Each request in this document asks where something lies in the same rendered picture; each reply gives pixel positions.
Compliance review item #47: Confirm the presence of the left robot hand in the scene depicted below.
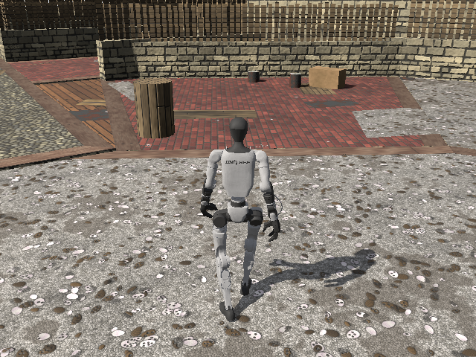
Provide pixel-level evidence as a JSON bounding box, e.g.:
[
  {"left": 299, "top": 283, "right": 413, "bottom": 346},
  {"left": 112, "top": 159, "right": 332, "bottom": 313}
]
[{"left": 200, "top": 203, "right": 218, "bottom": 218}]

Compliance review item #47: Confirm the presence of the right robot hand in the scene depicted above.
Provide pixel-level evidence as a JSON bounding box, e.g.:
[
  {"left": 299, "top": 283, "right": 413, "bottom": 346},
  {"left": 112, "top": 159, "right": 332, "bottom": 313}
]
[{"left": 263, "top": 219, "right": 280, "bottom": 242}]

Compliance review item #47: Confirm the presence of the robot left upper arm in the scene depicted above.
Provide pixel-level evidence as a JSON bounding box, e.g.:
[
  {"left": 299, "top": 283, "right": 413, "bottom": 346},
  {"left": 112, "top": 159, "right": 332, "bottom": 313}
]
[{"left": 205, "top": 149, "right": 223, "bottom": 189}]

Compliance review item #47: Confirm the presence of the left robot shin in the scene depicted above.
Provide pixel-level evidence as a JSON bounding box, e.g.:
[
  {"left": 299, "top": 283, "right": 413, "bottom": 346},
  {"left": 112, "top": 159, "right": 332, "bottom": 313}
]
[{"left": 216, "top": 257, "right": 232, "bottom": 311}]

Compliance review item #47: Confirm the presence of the robot left thigh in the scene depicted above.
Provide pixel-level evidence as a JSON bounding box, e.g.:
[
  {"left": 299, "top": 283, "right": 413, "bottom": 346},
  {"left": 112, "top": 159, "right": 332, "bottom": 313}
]
[{"left": 212, "top": 208, "right": 231, "bottom": 270}]

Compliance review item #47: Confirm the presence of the right robot forearm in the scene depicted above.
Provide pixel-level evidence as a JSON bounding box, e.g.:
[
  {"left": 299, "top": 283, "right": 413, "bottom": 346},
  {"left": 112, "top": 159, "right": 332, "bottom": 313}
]
[{"left": 263, "top": 182, "right": 278, "bottom": 221}]

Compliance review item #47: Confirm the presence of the robot right upper arm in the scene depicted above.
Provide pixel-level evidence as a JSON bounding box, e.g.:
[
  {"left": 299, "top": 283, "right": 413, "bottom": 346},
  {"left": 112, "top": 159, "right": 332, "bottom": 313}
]
[{"left": 254, "top": 149, "right": 271, "bottom": 193}]

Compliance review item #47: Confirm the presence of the left robot forearm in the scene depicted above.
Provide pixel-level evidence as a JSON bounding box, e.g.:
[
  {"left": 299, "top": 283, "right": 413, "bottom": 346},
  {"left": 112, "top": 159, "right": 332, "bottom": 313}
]
[{"left": 201, "top": 178, "right": 213, "bottom": 206}]

